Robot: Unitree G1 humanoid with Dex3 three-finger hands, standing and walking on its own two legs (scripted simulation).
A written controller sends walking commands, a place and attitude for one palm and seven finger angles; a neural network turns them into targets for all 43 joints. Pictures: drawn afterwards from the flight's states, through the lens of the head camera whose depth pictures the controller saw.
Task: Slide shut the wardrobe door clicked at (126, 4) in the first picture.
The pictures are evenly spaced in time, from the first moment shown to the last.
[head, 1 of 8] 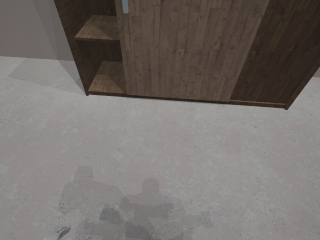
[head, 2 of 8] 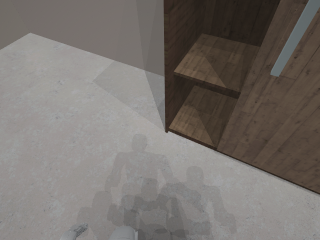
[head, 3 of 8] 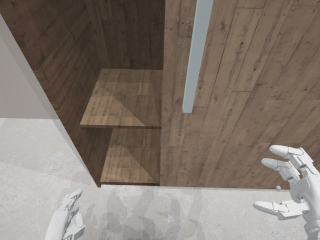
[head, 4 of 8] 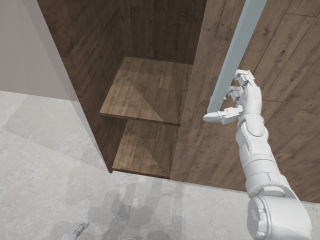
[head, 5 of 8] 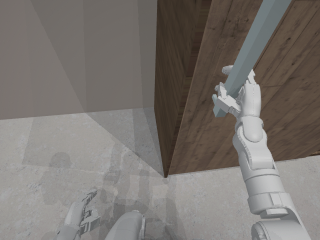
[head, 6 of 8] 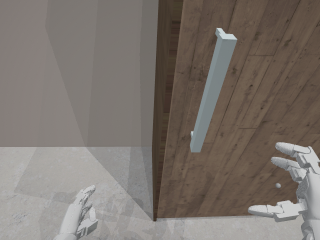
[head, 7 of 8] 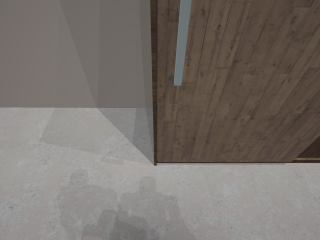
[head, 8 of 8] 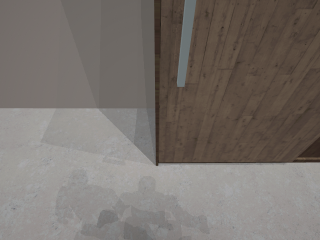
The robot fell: no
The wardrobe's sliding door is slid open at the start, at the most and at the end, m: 0.37 0.37 0.00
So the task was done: yes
